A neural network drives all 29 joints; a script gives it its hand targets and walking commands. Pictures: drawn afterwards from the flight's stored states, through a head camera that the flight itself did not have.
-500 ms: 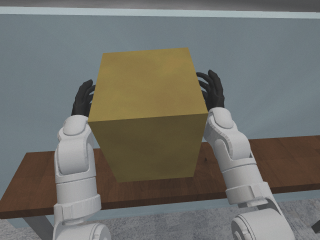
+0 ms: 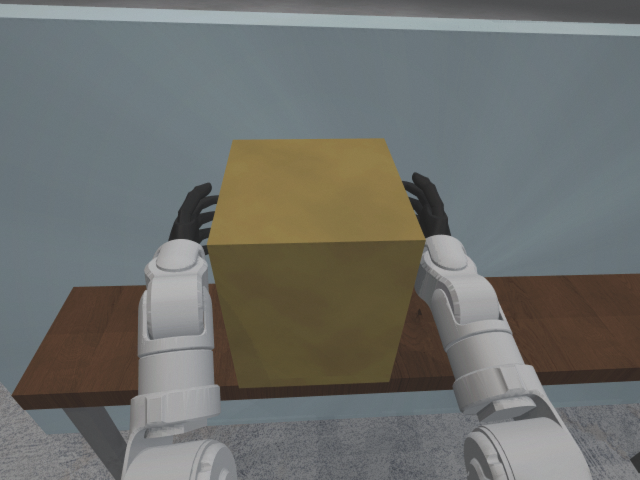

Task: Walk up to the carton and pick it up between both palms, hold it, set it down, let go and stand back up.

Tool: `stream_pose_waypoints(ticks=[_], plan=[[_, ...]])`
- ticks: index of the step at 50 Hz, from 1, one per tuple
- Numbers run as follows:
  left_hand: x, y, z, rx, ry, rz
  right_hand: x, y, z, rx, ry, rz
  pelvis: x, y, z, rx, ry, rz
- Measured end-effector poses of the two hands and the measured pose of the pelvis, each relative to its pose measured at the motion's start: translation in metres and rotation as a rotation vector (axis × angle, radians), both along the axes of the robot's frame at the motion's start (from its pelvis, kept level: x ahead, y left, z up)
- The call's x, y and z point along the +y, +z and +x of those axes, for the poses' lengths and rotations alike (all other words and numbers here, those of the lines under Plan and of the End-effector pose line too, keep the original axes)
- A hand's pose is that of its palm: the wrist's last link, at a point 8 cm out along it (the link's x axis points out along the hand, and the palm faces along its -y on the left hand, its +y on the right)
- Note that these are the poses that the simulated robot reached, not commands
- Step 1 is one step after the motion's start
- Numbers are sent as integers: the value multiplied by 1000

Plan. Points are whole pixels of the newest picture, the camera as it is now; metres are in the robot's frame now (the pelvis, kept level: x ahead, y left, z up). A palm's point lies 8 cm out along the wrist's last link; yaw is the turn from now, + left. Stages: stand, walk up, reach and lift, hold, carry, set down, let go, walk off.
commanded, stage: hold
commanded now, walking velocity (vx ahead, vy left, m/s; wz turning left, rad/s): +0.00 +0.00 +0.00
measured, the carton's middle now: (312, 262) +0.38 +0.00 +0.13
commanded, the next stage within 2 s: set down in 0.60 s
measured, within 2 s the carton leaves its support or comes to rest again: neither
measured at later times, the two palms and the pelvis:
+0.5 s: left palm (191, 233) +0.35 +0.14 +0.21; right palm (446, 225) +0.35 -0.15 +0.21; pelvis +0.00 +0.00 +0.00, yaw +0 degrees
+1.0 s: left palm (187, 216) +0.37 +0.14 +0.21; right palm (435, 207) +0.37 -0.15 +0.22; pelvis +0.00 +0.00 +0.00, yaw +0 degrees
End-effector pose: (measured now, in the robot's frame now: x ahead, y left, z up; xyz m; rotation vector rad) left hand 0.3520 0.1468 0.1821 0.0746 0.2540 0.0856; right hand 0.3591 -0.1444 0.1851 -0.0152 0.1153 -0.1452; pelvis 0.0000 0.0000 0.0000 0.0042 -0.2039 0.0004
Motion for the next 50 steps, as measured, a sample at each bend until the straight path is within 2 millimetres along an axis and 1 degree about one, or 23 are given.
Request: stream_pose_waypoints(ticks=[2, 5, 7, 9, 11, 13, 17, 21, 27, 31, 34, 37, 40, 42, 47, 49, 50], plan=[[0, -5, 5, 12, 2, -3, 0, -5, 5, 11, 0, 0, 0, 0, 2, 15, 0, 0], [-1, -6, 13, -10, 6, -28, 0, -5, 12, -12, -7, 7, 0, 1, 6, 30, 0, 0], [-1, -1, 18, -36, 6, -51, -1, 1, 15, -40, -14, 33, 0, 1, 10, 34, 0, 0], [-3, 7, 21, -73, 4, -63, -2, 11, 17, -78, -20, 56, 0, 1, 13, 39, 0, 1], [-4, 16, 22, -108, -1, -69, -4, 22, 16, -114, -25, 74, -1, 1, 16, 41, 0, 1], [-5, 22, 21, -125, -7, -68, -5, 28, 14, -132, -30, 90, -1, 1, 17, 34, 0, 1], [-8, 23, 15, -93, -25, -42, -8, 27, 6, -102, -42, 104, -1, 0, 15, 9, 0, 1], [-9, 21, 6, -62, -32, -35, -9, 25, -4, -73, -49, 109, 0, 0, 9, -7, 0, 1], [-7, 25, -10, -75, -30, -36, -7, 29, -19, -86, -45, 106, 0, -1, -4, -24, 0, 0], [-4, 27, -19, -82, -18, -28, -4, 31, -26, -90, -29, 63, 0, -1, -11, -32, 0, -1], [-2, 23, -20, -55, -10, -8, -2, 25, -23, -60, -14, 27, 0, -1, -15, -29, 0, 0], [-3, 15, -14, -26, -16, 13, -2, 15, -17, -32, -14, 11, 0, 1, -18, -10, 1, 0], [-3, 13, -8, -55, -18, 24, -3, 12, -11, -62, -17, 0, -1, 1, -19, 17, 1, 1], [-3, 15, -4, -109, -15, 26, -2, 15, -7, -118, -16, -4, -2, 0, -17, 23, 1, 2], [-2, 35, 5, -230, -9, 34, -2, 37, 3, -251, -11, -11, -2, 1, -7, 37, 1, 3], [-2, 35, 12, -221, -15, 55, -2, 37, 9, -258, -9, -22, -3, 2, -2, 37, 1, 3], [-2, 32, 15, -202, -19, 68, -2, 34, 13, -249, -8, -28, -3, 2, 1, 37, 1, 4]])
